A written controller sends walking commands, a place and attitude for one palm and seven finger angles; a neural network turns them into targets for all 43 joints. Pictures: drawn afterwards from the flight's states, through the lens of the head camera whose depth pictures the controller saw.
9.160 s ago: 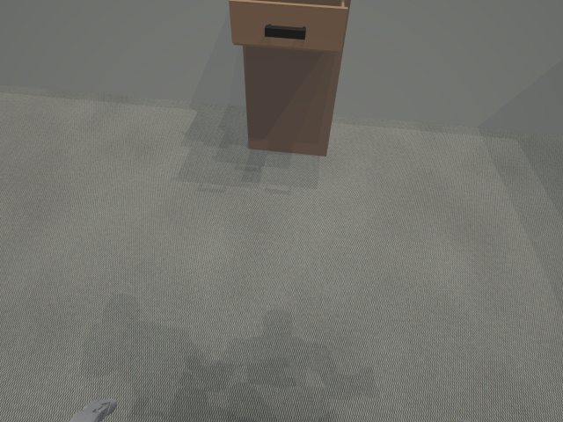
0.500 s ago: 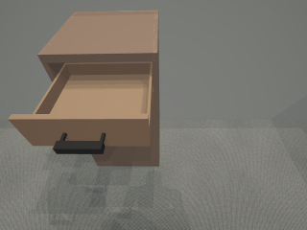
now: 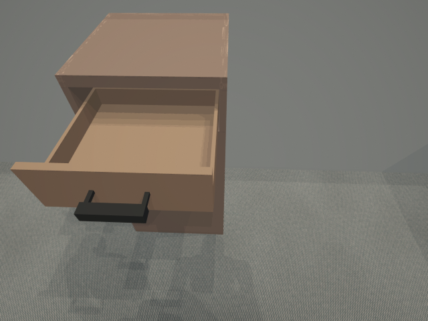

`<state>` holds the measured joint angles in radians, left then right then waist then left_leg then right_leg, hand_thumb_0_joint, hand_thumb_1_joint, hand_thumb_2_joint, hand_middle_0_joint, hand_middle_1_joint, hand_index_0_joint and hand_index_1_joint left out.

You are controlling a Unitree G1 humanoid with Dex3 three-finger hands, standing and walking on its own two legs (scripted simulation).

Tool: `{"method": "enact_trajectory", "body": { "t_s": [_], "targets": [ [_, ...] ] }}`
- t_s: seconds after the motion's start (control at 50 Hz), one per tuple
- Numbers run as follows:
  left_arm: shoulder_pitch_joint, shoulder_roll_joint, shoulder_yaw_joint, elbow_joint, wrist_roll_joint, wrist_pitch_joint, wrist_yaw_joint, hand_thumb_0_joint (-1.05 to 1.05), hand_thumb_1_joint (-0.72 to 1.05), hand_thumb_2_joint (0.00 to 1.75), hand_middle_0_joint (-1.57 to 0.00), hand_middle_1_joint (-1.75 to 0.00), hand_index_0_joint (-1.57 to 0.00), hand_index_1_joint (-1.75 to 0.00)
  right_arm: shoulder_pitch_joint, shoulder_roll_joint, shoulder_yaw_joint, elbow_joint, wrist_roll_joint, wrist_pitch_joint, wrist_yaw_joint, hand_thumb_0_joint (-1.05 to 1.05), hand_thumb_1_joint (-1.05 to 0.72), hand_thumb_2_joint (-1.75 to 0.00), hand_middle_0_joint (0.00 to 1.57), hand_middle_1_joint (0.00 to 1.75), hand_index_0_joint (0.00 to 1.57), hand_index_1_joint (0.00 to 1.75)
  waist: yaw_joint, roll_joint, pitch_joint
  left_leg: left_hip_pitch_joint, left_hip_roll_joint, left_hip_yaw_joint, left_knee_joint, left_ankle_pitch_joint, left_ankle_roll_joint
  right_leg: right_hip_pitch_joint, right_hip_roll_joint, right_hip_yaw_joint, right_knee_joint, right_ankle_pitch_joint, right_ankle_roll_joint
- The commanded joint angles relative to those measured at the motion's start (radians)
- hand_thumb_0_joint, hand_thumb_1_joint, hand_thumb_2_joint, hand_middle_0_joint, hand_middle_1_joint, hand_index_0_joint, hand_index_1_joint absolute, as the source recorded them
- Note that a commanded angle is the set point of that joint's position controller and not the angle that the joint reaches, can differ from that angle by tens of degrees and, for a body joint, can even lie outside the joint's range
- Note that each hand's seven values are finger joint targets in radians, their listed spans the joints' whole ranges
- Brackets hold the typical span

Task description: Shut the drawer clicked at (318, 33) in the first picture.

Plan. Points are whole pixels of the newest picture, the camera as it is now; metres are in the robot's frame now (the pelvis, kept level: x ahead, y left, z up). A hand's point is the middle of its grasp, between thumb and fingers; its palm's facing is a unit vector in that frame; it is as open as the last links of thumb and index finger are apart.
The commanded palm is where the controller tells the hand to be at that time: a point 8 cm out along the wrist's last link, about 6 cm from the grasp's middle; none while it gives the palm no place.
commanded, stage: look again from close up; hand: left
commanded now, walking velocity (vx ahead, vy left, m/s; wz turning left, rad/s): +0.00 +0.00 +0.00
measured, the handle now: (115, 203) +0.33 +0.23 +0.01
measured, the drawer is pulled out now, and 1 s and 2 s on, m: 0.29 0.26 0.26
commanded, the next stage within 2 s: raise the hand and make a fist in 0.18 s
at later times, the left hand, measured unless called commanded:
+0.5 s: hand (124, 275) +0.20 +0.18 -0.01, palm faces +0.23 -0.97 -0.12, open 6.9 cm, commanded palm +0.10 +0.22 -0.04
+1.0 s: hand (131, 289) +0.17 +0.16 +0.01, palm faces -0.09 -1.00 -0.03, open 4.4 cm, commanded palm +0.13 +0.23 +0.02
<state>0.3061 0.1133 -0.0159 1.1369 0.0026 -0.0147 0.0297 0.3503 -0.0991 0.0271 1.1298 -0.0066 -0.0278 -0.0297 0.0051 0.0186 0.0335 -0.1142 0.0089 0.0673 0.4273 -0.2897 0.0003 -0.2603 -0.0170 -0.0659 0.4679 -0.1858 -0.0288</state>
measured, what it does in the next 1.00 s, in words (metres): lowers itself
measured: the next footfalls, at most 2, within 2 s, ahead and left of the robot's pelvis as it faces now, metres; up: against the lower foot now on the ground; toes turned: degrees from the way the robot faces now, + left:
none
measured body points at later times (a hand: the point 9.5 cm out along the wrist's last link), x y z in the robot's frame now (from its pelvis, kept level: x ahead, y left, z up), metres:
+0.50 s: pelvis +0.01 +0.01 -0.01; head +0.00 -0.02 +0.44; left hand +0.18 +0.23 +0.00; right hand +0.13 -0.26 -0.12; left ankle -0.04 +0.12 -0.74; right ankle +0.04 -0.10 -0.74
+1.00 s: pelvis -0.01 +0.01 -0.06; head +0.03 +0.00 +0.39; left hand +0.17 +0.21 +0.02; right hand +0.19 -0.17 -0.13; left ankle -0.04 +0.12 -0.74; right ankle +0.04 -0.10 -0.74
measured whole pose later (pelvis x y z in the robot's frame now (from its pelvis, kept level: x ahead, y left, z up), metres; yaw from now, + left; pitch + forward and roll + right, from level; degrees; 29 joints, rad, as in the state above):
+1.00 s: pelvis -0.01 +0.01 -0.06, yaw +3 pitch +9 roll -1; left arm 0.50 0.19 0.02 -0.22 -0.19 -0.26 -0.28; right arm 0.22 -0.16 0.06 0.51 0.04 -0.23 -0.02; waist 0.02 0.04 -0.10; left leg -0.63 0.01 0.00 1.00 -0.53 0.01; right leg -0.71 -0.05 -0.13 0.94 -0.39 -0.02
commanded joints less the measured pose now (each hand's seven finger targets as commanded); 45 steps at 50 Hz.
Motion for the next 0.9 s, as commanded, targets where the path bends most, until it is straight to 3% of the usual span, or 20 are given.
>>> {"method": "enact_trajectory", "body": {
  "t_s": [0.0,0.24,0.26,0.28,0.3,0.32,0.34,0.36,0.42,0.46,0.5,0.52,0.54,0.58,0.62,0.68,0.72,0.78,0.82,0.88],
  "targets": [
    [0.063,0.089,0.017,-0.028,0.004,-0.016,0.008,0.00,0.90,0.90,-0.20,-0.30,-0.20,-0.30,0.104,-0.085,-0.013,0.001,-0.001,-0.005,-0.008,0.00,-0.90,-0.90,0.20,0.30,0.20,0.30,-0.010,-0.016,0.060,-0.109,0.090,-0.080,-0.110,0.087,0.030,0.067,-0.090,0.120,-0.079,0.087,-0.025],
    [0.058,0.096,0.021,-0.028,0.006,-0.017,0.007,0.00,0.90,0.90,-0.20,-0.30,-0.20,-0.30,0.066,-0.094,-0.014,0.005,-0.001,-0.007,-0.010,0.00,-0.90,-0.90,0.20,0.30,0.20,0.30,-0.004,-0.017,0.039,-0.072,0.091,-0.079,-0.111,0.151,0.029,0.099,-0.094,0.111,-0.073,0.166,-0.022],
    [0.168,0.158,0.036,0.018,0.015,-0.033,0.049,0.00,0.90,0.90,-0.20,-0.30,-0.20,-0.30,-0.081,-0.147,-0.040,-0.073,0.006,-0.018,-0.001,0.00,-0.90,-0.90,0.20,0.30,0.20,0.30,0.056,-0.147,0.012,-0.144,0.110,-0.020,0.131,0.175,-0.002,0.138,-0.156,0.150,-0.024,0.676,0.013],
    [-0.625,0.313,0.059,-1.516,-0.205,-0.255,0.028,0.00,0.90,0.90,-0.22,-0.32,-0.22,-0.32,-0.058,-0.342,-0.049,-0.439,0.045,-0.174,-0.048,0.00,-0.90,-0.90,0.20,0.30,0.20,0.30,-0.091,0.094,-0.480,0.042,-0.006,-0.056,-0.024,0.208,0.025,0.237,-0.078,0.136,0.021,0.336,0.003],
    [-0.242,0.248,0.076,-1.274,-0.116,-0.177,0.084,0.00,0.90,0.90,-0.24,-0.34,-0.24,-0.34,-0.179,-0.234,-0.028,-0.395,0.039,-0.256,-0.078,0.00,-0.90,-0.90,0.20,0.30,0.20,0.30,-0.005,0.238,-0.424,0.039,-0.003,-0.024,-0.046,0.306,0.034,0.220,-0.015,0.097,0.027,0.165,-0.028],
    [-0.173,0.180,0.046,-1.182,-0.135,-0.120,0.138,0.00,0.90,0.90,-0.26,-0.37,-0.26,-0.37,-0.163,-0.258,-0.058,-0.336,0.042,-0.289,-0.077,0.00,-0.90,-0.90,0.20,0.30,0.20,0.30,-0.027,0.239,-0.308,-0.034,0.013,-0.036,-0.037,0.256,0.006,0.142,-0.019,0.053,0.017,0.070,-0.016],
    [0.102,0.005,-0.055,-1.009,-0.124,-0.019,0.137,0.00,0.90,0.90,-0.28,-0.39,-0.28,-0.39,-0.118,-0.204,-0.050,-0.325,0.056,-0.296,-0.063,0.00,-0.90,-0.90,0.20,0.30,0.20,0.30,-0.024,0.131,-0.180,-0.112,0.019,-0.056,-0.039,0.215,0.007,0.077,-0.015,0.027,0.000,0.041,-0.005],
    [-0.002,-0.028,-0.102,-1.182,-0.161,-0.027,0.112,0.00,0.90,0.90,-0.30,-0.41,-0.30,-0.41,-0.140,-0.235,-0.046,-0.394,0.065,-0.313,-0.062,0.00,-0.90,-0.90,0.20,0.30,0.20,0.30,-0.035,0.033,-0.053,-0.155,0.026,-0.090,-0.037,0.158,0.013,0.027,-0.020,0.014,-0.004,0.006,0.007],
    [0.052,0.014,-0.053,-1.227,-0.144,-0.154,0.071,0.00,0.90,0.90,-0.36,-0.47,-0.36,-0.47,-0.159,-0.270,-0.070,-0.494,0.033,-0.376,-0.060,0.00,-0.90,-0.90,0.20,0.30,0.20,0.30,-0.055,-0.204,-0.005,-0.237,-0.008,-0.092,0.066,0.044,0.035,-0.118,-0.021,-0.001,-0.001,-0.181,0.020],
    [0.316,-0.008,-0.005,-1.116,-0.162,-0.241,-0.009,0.00,0.90,0.90,-0.40,-0.52,-0.40,-0.52,-0.169,-0.257,-0.094,-0.559,0.023,-0.381,-0.030,0.00,-0.90,-0.90,0.20,0.30,0.20,0.30,0.018,-0.328,-0.019,-0.354,-0.015,-0.078,0.135,0.014,0.018,-0.153,-0.014,-0.006,0.057,-0.242,0.022],
    [0.491,-0.020,0.033,-1.093,-0.203,-0.369,-0.123,0.00,0.90,0.90,-0.44,-0.56,-0.44,-0.56,-0.200,-0.253,-0.106,-0.610,0.022,-0.363,0.009,0.00,-0.90,-0.90,0.20,0.30,0.20,0.30,0.053,-0.341,-0.059,-0.454,-0.025,-0.053,0.201,0.010,-0.002,-0.137,-0.011,0.000,0.139,-0.172,0.018],
    [0.556,0.037,0.115,-1.077,-0.210,-0.431,-0.178,0.00,0.90,0.90,-0.46,-0.58,-0.46,-0.58,-0.212,-0.258,-0.119,-0.626,0.026,-0.344,0.036,0.00,-0.90,-0.90,0.20,0.30,0.20,0.30,0.080,-0.228,-0.082,-0.460,-0.033,-0.037,0.226,0.038,-0.017,-0.114,-0.016,0.011,0.176,-0.099,0.000],
    [0.506,0.053,0.110,-1.125,-0.216,-0.489,-0.222,0.00,0.90,0.90,-0.48,-0.60,-0.48,-0.60,-0.224,-0.264,-0.115,-0.657,0.024,-0.335,0.051,0.00,-0.90,-0.90,0.20,0.30,0.20,0.30,0.071,-0.172,-0.114,-0.498,-0.041,-0.028,0.265,0.044,-0.017,-0.127,-0.020,0.017,0.226,-0.049,-0.005],
    [0.322,0.154,0.156,-1.325,-0.188,-0.626,-0.270,0.00,0.90,0.90,-0.52,-0.65,-0.52,-0.65,-0.239,-0.257,-0.119,-0.704,0.011,-0.334,0.058,0.00,-0.90,-0.90,0.20,0.30,0.20,0.30,0.049,0.034,-0.206,-0.514,-0.040,-0.017,0.344,0.048,-0.007,-0.192,-0.022,0.039,0.313,-0.033,-0.016],
    [0.265,0.243,0.224,-1.425,-0.160,-0.702,-0.254,0.00,0.90,0.90,-0.56,-0.69,-0.56,-0.69,-0.220,-0.246,-0.120,-0.716,0.000,-0.323,0.060,0.00,-0.90,-0.90,0.20,0.30,0.20,0.30,0.051,0.150,-0.234,-0.542,-0.032,-0.033,0.396,0.044,0.002,-0.261,-0.018,0.052,0.374,-0.055,-0.026],
    [0.238,0.124,0.134,-1.546,-0.192,-0.691,-0.228,0.00,0.90,0.90,-0.62,-0.75,-0.62,-0.75,-0.208,-0.229,-0.104,-0.768,0.010,-0.309,0.049,0.00,-0.90,-0.90,0.20,0.30,0.20,0.30,0.013,0.145,-0.302,-0.503,-0.025,-0.056,0.439,0.058,0.014,-0.307,-0.003,0.031,0.406,-0.038,-0.020],
    [0.161,0.111,0.106,-1.598,-0.217,-0.656,-0.230,0.00,0.90,0.90,-0.66,-0.80,-0.66,-0.80,-0.189,-0.246,-0.092,-0.776,0.015,-0.300,0.036,0.00,-0.90,-0.90,0.20,0.30,0.20,0.30,-0.041,0.088,-0.300,-0.511,-0.021,-0.076,0.466,0.018,0.022,-0.343,0.001,0.032,0.393,-0.072,-0.006],
    [0.153,0.100,0.053,-1.557,-0.224,-0.565,-0.279,0.00,0.90,0.90,-0.72,-0.86,-0.72,-0.86,-0.174,-0.264,-0.083,-0.783,0.035,-0.294,0.010,0.00,-0.90,-0.90,0.20,0.30,0.20,0.30,-0.069,-0.015,-0.249,-0.562,-0.012,-0.096,0.467,-0.057,0.028,-0.346,0.000,0.042,0.348,-0.161,0.008],
    [0.147,0.130,0.043,-1.537,-0.213,-0.484,-0.314,0.00,0.90,0.90,-0.76,-0.91,-0.76,-0.91,-0.179,-0.269,-0.075,-0.787,0.042,-0.293,-0.005,0.00,-0.90,-0.90,0.20,0.30,0.20,0.30,-0.068,-0.032,-0.257,-0.565,-0.012,-0.104,0.456,-0.072,0.033,-0.315,-0.003,0.056,0.322,-0.193,0.009],
    [0.218,0.159,0.064,-1.551,-0.200,-0.351,-0.330,0.00,0.90,0.90,-0.82,-0.97,-0.82,-0.97,-0.184,-0.256,-0.071,-0.814,0.054,-0.282,-0.014,0.00,-0.90,-0.90,0.20,0.30,0.20,0.30,-0.024,-0.019,-0.311,-0.541,-0.014,-0.104,0.414,-0.025,0.030,-0.237,-0.013,0.046,0.309,-0.150,0.012]
  ]
}}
